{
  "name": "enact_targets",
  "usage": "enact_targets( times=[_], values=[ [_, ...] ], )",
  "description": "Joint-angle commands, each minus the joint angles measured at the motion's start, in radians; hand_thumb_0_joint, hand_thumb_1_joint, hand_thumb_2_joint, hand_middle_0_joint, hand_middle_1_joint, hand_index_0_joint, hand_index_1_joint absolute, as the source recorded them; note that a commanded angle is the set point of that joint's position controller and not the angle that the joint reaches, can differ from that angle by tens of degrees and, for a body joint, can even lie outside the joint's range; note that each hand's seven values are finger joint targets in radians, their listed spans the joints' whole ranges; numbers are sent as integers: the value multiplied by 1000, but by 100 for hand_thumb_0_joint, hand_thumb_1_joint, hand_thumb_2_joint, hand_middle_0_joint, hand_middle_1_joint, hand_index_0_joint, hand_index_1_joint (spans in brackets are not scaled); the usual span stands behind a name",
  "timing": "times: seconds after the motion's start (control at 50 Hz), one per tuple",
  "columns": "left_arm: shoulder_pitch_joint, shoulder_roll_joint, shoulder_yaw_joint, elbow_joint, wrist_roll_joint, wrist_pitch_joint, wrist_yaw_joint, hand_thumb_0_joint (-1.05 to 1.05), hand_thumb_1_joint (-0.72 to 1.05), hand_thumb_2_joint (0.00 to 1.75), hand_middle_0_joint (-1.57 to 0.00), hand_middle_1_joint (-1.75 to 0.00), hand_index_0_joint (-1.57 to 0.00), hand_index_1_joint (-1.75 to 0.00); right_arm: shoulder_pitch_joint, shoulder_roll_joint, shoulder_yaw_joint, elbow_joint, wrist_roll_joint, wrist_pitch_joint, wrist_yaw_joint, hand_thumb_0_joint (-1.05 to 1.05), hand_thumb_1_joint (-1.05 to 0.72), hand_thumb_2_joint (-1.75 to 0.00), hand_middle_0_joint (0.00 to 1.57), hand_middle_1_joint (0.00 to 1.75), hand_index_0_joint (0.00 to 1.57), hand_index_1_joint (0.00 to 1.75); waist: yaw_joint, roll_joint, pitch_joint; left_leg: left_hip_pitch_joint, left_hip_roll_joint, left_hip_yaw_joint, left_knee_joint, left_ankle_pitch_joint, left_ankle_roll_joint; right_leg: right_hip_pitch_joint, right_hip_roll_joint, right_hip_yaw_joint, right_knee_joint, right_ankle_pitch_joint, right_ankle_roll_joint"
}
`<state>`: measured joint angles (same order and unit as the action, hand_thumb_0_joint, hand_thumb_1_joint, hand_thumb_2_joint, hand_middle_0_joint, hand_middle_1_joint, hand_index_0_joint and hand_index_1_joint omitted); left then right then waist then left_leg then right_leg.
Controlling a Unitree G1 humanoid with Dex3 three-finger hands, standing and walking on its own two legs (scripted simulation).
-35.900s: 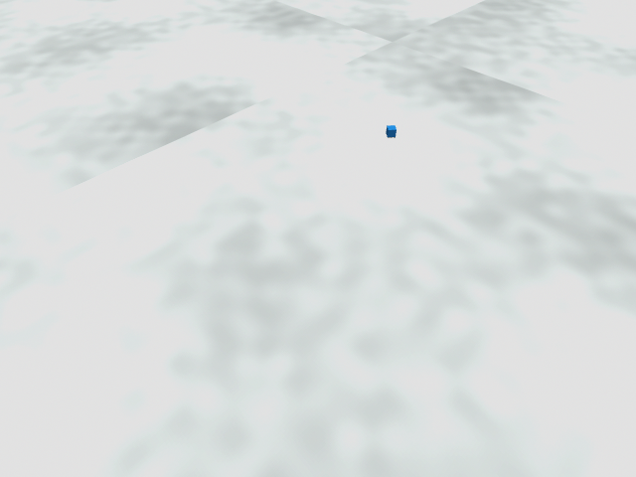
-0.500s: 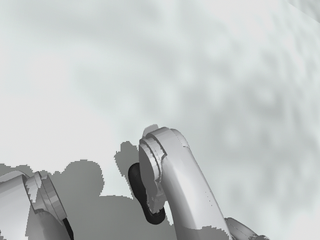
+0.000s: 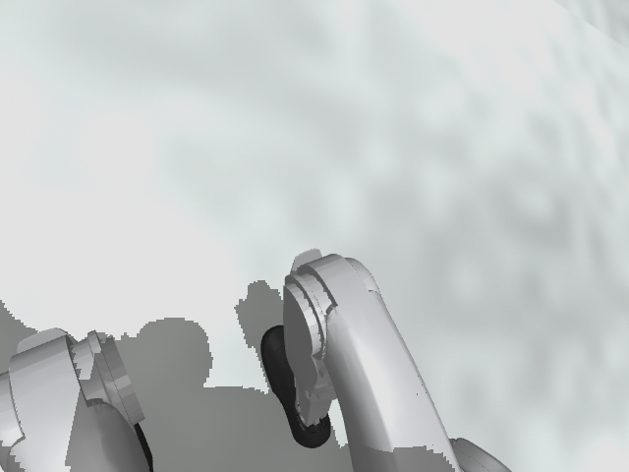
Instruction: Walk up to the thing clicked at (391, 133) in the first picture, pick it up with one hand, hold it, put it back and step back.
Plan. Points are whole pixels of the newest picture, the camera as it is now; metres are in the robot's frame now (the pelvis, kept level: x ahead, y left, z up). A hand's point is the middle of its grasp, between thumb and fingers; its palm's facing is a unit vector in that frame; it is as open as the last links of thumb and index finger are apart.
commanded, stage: withdraw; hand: left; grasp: from above
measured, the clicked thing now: out of the picture +0.42 +0.34 -0.28
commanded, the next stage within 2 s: home in 0.70 s
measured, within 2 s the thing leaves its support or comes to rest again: neither
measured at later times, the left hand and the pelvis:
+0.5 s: hand out of the picture +0.39 +0.34 -0.09, palm faces -0.46 -0.12 -0.88, open 12.4 cm; pelvis -0.01 -0.02 +0.05, yaw +7 degrees
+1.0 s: hand out of the picture +0.39 +0.35 -0.10, palm faces -0.33 -0.15 -0.93, open 11.9 cm; pelvis +0.00 -0.01 +0.05, yaw +7 degrees
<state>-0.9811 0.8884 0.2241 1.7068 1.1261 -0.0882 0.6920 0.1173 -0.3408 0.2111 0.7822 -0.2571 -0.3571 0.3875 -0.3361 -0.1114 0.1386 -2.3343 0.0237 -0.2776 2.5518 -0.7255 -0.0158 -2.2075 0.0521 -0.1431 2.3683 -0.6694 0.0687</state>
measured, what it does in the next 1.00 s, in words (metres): stands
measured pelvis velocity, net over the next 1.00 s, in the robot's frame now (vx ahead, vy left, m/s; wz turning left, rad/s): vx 0.00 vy -0.01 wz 0.12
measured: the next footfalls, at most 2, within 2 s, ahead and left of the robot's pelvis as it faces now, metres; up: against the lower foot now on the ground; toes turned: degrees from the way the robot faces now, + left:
none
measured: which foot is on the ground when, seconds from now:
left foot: down 0.00-1.00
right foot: down 0.00-1.00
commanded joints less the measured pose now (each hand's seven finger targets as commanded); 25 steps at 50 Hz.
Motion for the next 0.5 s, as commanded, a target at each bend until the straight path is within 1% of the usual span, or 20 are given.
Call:
enact_targets(
  times=[0.0, 0.02, 0.04, 0.06, 0.1, 0.12, 0.14, 0.16, 0.18, 0.2, 0.22, 0.28, 0.32, 0.34, 0.36, 0.38, 0.4, 0.44, 0.46, 0.48],
  values=[
    [-205, 197, -49, -381, -9, -10, -42, 0, -23, 76, -34, -69, -33, -70, 141, -305, -140, 0, 42, 24, -8, 0, -90, -90, 20, 30, 20, 30, 59, 707, -841, 632, 18, 147, -328, 322, -12, 315, 29, -108, -161, 310, -105],
    [-83, 245, 3, -301, -7, 4, -64, 0, -26, 78, -33, -70, -32, -72, 158, -315, -165, 30, 56, 45, -14, 0, -90, -90, 20, 30, 20, 30, 78, 657, -818, 594, 18, 151, -326, 309, -6, 306, 27, -104, -166, 307, -103],
    [-88, 163, -58, -419, 1, 5, -104, 0, -27, 79, -32, -71, -31, -73, 143, -292, -178, -2, 74, 65, -15, 0, -90, -90, 20, 30, 20, 30, 107, 655, -848, 591, 8, 167, -347, 325, -4, 300, 28, -88, -184, 304, -106],
    [-42, 170, -32, -414, -7, 9, -133, 0, -28, 80, -31, -73, -29, -74, 161, -298, -201, 14, 87, 86, -19, 0, -90, -90, 20, 30, 20, 30, 110, 649, -850, 593, 7, 169, -357, 340, -6, 300, 22, -83, -182, 316, -107],
    [-10, 143, -44, -461, -2, 16, -204, 0, -29, 81, -31, -72, -29, -75, 178, -289, -228, 4, 113, 129, -29, 0, -90, -90, 20, 30, 20, 30, 122, 583, -833, 561, 3, 178, -373, 317, 6, 275, 17, -67, -205, 294, -106],
    [-7, 123, -52, -511, -7, 13, -240, 0, -27, 80, -33, -71, -31, -74, 191, -281, -246, -5, 125, 152, -36, 0, -90, -91, 20, 30, 20, 30, 127, 547, -841, 551, 1, 183, -389, 273, 15, 281, 19, -55, -225, 259, -108],
    [-21, 50, -99, -551, -11, 7, -285, 0, -24, 78, -36, -69, -34, -71, 195, -270, -256, -17, 131, 172, -43, 0, -90, -91, 20, 30, 20, 30, 103, 511, -841, 549, -2, 187, -395, 270, 19, 305, 15, -49, -247, 270, -106],
    [-41, 45, -111, -596, -12, -4, -324, 0, -22, 76, -37, -67, -35, -70, 207, -263, -266, -21, 137, 191, -54, 0, -90, -91, 20, 30, 20, 30, 99, 476, -845, 544, -5, 189, -403, 247, 25, 320, 14, -40, -266, 255, -105],
    [-99, -20, -174, -646, -20, -19, -369, 0, -23, 77, -37, -67, -35, -70, 183, -246, -264, -55, 146, 201, -66, 0, -91, -91, 20, 30, 20, 30, 87, 436, -835, 539, -9, 178, -422, 214, 27, 308, 10, -38, -274, 229, -106],
    [-103, -5, -177, -654, -13, -32, -402, 0, -24, 78, -36, -69, -34, -72, 194, -243, -272, -55, 150, 215, -80, 0, -90, -91, 20, 30, 20, 30, 86, 412, -827, 535, -11, 183, -422, 205, 32, 325, 10, -28, -289, 224, -104],
    [-91, 60, -137, -639, -8, -42, -423, 0, -25, 79, -36, -69, -33, -72, 213, -254, -286, -47, 156, 231, -100, 0, -91, -91, 20, 30, 20, 30, 93, 360, -805, 517, -12, 179, -427, 174, 36, 324, 7, -19, -308, 192, -104],
    [-115, -34, -197, -615, -6, -91, -480, 0, -23, 79, -36, -70, -34, -72, 220, -228, -279, -63, 152, 269, -146, 0, -90, -91, 20, 30, 20, 30, 63, 261, -711, 464, -22, 186, -436, 94, 40, 295, 0, -13, -357, 100, -107],
    [-185, -16, -209, -624, -11, -126, -485, 0, -23, 80, -35, -71, -33, -73, 205, -201, -260, -72, 154, 280, -179, 0, -89, -90, 20, 30, 20, 30, 72, 222, -688, 445, -24, 200, -439, 53, 46, 307, 1, 1, -384, 47, -102],
    [-246, 6, -213, -682, -6, -149, -479, 0, -24, 80, -34, -72, -32, -74, 194, -194, -253, -82, 152, 283, -194, 0, -89, -90, 20, 30, 20, 30, 85, 269, -720, 462, -29, 215, -445, 71, 41, 320, -1, 6, -389, 52, -104],
    [-221, 38, -199, -613, 8, -156, -466, 0, -24, 81, -33, -73, -31, -75, 194, -194, -247, -76, 151, 288, -206, 0, -89, -90, 20, 30, 20, 30, 96, 264, -716, 462, -27, 222, -440, 77, 42, 326, 0, 11, -388, 50, -103],
    [-221, 36, -190, -607, 10, -166, -448, 0, -25, 81, -33, -73, -31, -75, 170, -193, -240, -98, 150, 289, -217, 0, -89, -90, 20, 30, 20, 30, 107, 258, -720, 467, -29, 224, -445, 87, 40, 318, -3, 8, -387, 54, -103],
    [-207, 13, -208, -529, 26, -169, -432, 0, -25, 81, -33, -74, -31, -75, 172, -185, -230, -97, 145, 294, -226, 0, -89, -90, 20, 30, 20, 30, 94, 253, -702, 457, -27, 227, -444, 82, 41, 314, 0, 11, -386, 53, -102],
    [-229, 4, -218, -454, 53, -175, -396, 0, -24, 81, -32, -74, -30, -76, 173, -185, -218, -92, 140, 301, -244, 0, -88, -90, 20, 30, 20, 30, 82, 250, -682, 439, -26, 229, -436, 97, 42, 308, 2, 17, -388, 63, -104],
    [-244, 15, -213, -421, 71, -175, -378, 0, -23, 81, -31, -75, -30, -76, 184, -187, -209, -88, 134, 303, -250, 0, -88, -89, 20, 30, 20, 30, 76, 239, -697, 436, -26, 229, -425, 118, 43, 321, 3, 17, -381, 83, -102],
    [-261, 50, -195, -408, 87, -175, -358, 0, -23, 80, -31, -75, -31, -76, 184, -190, -202, -88, 130, 304, -256, 0, -88, -89, 20, 30, 20, 30, 84, 248, -714, 431, -28, 232, -416, 137, 44, 330, 2, 19, -375, 102, -100]
  ],
)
